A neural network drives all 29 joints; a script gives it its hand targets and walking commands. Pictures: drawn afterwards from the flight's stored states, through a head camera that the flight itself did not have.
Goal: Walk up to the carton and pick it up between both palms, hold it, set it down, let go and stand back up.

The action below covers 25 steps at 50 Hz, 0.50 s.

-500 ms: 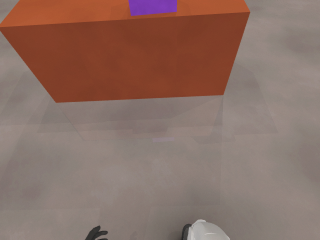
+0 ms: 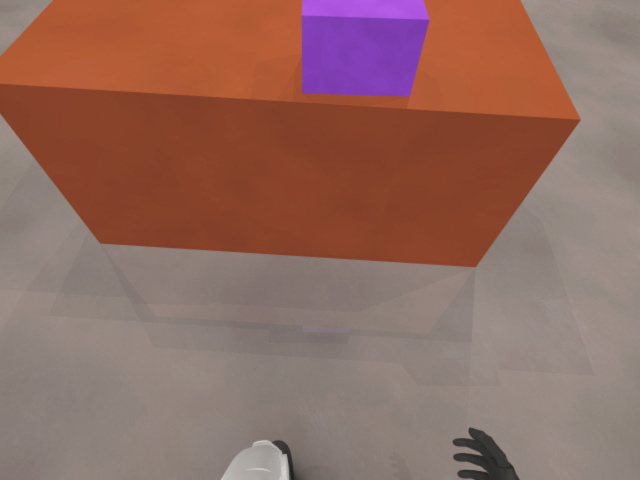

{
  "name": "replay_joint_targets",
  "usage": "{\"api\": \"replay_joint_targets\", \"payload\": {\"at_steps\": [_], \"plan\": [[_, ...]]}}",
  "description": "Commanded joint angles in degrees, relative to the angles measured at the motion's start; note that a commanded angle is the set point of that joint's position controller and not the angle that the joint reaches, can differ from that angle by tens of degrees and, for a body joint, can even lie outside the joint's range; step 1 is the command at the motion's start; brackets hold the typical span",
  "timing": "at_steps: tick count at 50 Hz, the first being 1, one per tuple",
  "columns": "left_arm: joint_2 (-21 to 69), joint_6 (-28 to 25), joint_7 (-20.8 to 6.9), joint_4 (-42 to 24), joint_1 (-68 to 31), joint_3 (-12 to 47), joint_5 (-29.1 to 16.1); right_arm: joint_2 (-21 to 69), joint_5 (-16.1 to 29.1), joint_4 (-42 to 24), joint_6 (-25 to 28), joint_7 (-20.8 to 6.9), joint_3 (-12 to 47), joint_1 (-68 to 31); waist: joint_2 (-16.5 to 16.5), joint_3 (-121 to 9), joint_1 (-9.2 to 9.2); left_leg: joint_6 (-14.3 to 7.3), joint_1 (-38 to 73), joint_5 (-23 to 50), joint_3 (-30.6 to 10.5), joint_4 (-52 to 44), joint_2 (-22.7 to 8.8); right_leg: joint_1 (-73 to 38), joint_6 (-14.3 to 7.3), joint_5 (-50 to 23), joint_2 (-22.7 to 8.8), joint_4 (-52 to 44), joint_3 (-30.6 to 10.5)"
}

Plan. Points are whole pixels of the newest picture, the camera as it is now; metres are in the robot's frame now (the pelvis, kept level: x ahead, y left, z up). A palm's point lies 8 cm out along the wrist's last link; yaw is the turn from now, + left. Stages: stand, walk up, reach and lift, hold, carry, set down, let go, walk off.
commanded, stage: walk up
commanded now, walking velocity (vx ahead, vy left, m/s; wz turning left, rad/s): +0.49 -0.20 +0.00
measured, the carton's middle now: (358, 38) +0.99 -0.04 +0.00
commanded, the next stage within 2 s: none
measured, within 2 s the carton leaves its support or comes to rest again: neither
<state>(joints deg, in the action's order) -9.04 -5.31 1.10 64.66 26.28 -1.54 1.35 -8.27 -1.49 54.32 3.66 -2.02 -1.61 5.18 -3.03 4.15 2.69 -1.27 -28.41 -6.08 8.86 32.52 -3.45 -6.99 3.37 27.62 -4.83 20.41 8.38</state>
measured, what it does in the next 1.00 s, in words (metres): walks ahead: right foot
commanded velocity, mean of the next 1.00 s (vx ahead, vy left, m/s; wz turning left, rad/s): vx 0.39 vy -0.08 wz -0.01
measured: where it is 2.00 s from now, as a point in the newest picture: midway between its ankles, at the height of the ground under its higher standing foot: (345, 345)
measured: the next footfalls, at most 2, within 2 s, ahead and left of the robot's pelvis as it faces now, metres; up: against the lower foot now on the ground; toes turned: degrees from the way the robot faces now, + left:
right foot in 0.62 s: +0.50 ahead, -0.17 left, +0.00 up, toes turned -10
left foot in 1.24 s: +0.62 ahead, +0.03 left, +0.00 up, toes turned +4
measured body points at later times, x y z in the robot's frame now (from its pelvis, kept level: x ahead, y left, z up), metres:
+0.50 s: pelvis +0.26 +0.00 +0.02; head +0.27 +0.02 +0.47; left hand +0.37 +0.21 -0.14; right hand +0.14 -0.19 -0.12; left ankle +0.11 +0.10 -0.72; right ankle +0.40 -0.14 -0.67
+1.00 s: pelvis +0.48 -0.10 +0.04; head +0.48 -0.15 +0.48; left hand +0.40 +0.13 -0.09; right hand +0.56 -0.33 -0.14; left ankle +0.55 +0.08 -0.62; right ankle +0.46 -0.16 -0.72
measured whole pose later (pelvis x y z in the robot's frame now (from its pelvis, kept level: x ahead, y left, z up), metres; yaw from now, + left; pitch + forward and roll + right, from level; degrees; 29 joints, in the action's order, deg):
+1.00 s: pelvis +0.48 -0.10 +0.04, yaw -3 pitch -2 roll +4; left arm -7.7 -4.7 0.0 63.2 27.2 -0.3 0.8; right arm -12.9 -0.8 57.4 -2.0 -1.0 -4.0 9.5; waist 3.4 2.2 3.0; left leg 1.3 -33.6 -7.3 2.2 60.2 -4.0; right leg 5.6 -3.0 12.7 -2.7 19.6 6.9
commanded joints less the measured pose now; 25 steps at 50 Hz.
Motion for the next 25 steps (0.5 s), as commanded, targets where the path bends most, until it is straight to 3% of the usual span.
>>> {"api": "replay_joint_targets", "payload": {"at_steps": [1, 2, 3, 4, 5, 6, 8, 10, 12, 15, 16, 18, 19, 22, 25], "plan": [[-5.6, 1.9, 0.5, 0.1, 16.8, -1.9, -2.5, -23.8, 2.4, 6.7, 0.1, 3.9, -7.4, 30.6, 26.4, -28.0, -9.05, -11.8, 53.3, 1.5, -52.8, -11.8, -32.7, 38.6, -3.8, 4.3, 2.4, 50.7, -5.7], [-9.5, 1.8, -0.3, -2.0, 7.3, -2.9, -1.4, -19.0, 2.0, 5.3, -0.7, 3.8, -6.6, 27.1, 20.9, -24.3, -9.29, -9.6, 44.6, -5.6, -51.0, -16.7, -29.9, 36.7, -3.6, 0.9, 1.5, 54.3, -8.4], [-9.3, 1.6, -1.4, -5.4, -3.4, -3.7, -0.2, -16.3, 0.6, 5.3, 0.0, 3.7, -5.3, 25.3, 13.9, -14.7, -9.34, -3.6, 37.3, 4.7, -37.5, -18.2, -24.5, 37.1, -3.7, -1.7, 0.7, 54.0, -11.6], [-7.0, 0.9, -2.2, -6.1, -7.8, -3.7, 0.4, -12.0, -0.5, 7.5, 0.7, 3.9, -3.7, 26.5, 11.8, -9.4, -8.93, 2.8, 34.6, 23.7, -23.5, -13.9, -18.5, 38.1, -4.1, -6.9, 0.3, 51.6, -12.5], [-4.2, 0.9, -2.7, -6.4, -8.7, -3.0, 0.5, -8.6, -0.7, 8.6, 0.8, 3.9, -2.7, 26.0, 14.7, -5.5, -7.95, 8.1, 31.1, 37.6, -11.8, -9.8, -14.2, 38.6, -4.4, -9.4, 0.4, 49.8, -12.1], [-1.7, 1.6, -2.7, -6.7, -8.1, -2.2, 0.0, -6.5, -0.4, 8.2, 0.7, 3.4, -2.1, 22.8, 17.4, -3.3, -6.17, 8.7, 27.3, 34.9, -7.8, -9.8, -12.1, 38.5, -4.8, -11.0, 0.5, 48.7, -11.0], [-0.2, 3.5, -2.1, -5.6, -4.6, -1.8, -1.3, -5.7, 0.4, 6.3, 0.7, 2.3, -1.6, 18.0, 14.2, -0.5, -2.50, 7.5, 24.2, 32.3, -5.6, -12.5, -11.3, 37.8, -4.5, -14.5, 1.6, 48.6, -8.1], [-1.4, 4.9, -2.4, -5.7, -4.2, -2.2, -1.1, -5.9, 1.0, 6.7, 1.5, 2.0, -0.7, 20.4, 10.4, 0.6, -1.33, 6.8, 21.3, 34.5, -5.1, -14.7, -11.9, 38.0, -3.7, -16.6, 2.5, 47.3, -6.3], [-1.6, 6.0, -3.1, -7.2, -6.8, -1.9, -0.3, -6.8, 0.6, 7.6, 1.9, 2.0, -0.4, 23.7, 11.3, 2.6, -1.37, 5.7, 15.0, 29.1, -5.2, -17.1, -12.1, 36.7, -3.0, -20.8, 1.4, 45.7, -5.2], [-3.4, 6.3, -4.7, -9.7, -11.8, -1.5, -0.4, -9.4, 0.0, 6.2, 2.4, 2.3, -0.7, 21.6, 15.2, 7.1, -0.91, 2.4, 11.8, 13.6, -5.5, -22.4, -13.1, 40.4, -2.1, -29.1, -1.1, 39.0, -5.9], [-4.6, 6.0, -4.9, -10.2, -13.4, -1.6, -0.6, -9.8, -0.1, 5.8, 2.5, 2.4, -0.8, 21.4, 15.1, 8.0, -1.13, 1.1, 13.7, 11.5, -5.5, -23.2, -13.6, 42.8, -1.8, -31.2, -1.7, 36.7, -5.9], [-6.3, 5.3, -5.0, -11.5, -18.4, -1.7, -0.3, -9.0, -0.1, 6.4, 2.4, 2.6, -0.8, 24.9, 12.4, 9.0, -3.29, -1.4, 19.5, 12.7, -6.8, -23.7, -15.3, 47.3, -1.4, -32.7, -2.8, 32.5, -5.2], [-6.0, 5.0, -4.9, -12.0, -20.3, -1.5, -0.3, -8.9, -0.2, 6.8, 2.4, 3.0, -0.9, 26.9, 10.7, 9.0, -4.51, -1.7, 23.0, 14.6, -5.4, -23.7, -16.4, 49.0, -1.6, -32.0, -2.0, 30.5, -6.4], [-5.7, 3.9, -4.2, -14.3, -26.0, -1.1, 0.0, -8.2, 0.3, 8.2, 2.1, 3.8, -1.2, 31.5, 8.1, 8.3, -7.44, -4.2, 31.1, 16.4, -7.3, -23.3, -17.8, 50.7, -1.3, -27.7, -3.8, 22.2, -3.0], [-4.6, 3.3, -3.8, -15.0, -25.7, -0.7, -0.3, -10.5, 0.1, 8.2, 1.9, 4.8, -2.5, 29.0, 10.2, 6.3, -6.84, -4.1, 37.7, 20.6, -3.9, -20.6, -17.7, 48.6, -2.4, -21.6, -3.2, 15.0, -1.7]]}}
